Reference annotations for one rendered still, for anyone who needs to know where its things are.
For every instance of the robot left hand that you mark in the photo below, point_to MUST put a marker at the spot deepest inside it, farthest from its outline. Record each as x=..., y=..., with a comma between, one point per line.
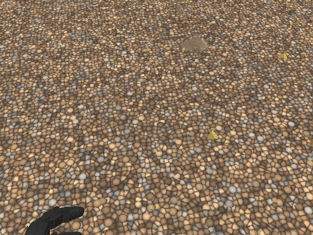
x=53, y=218

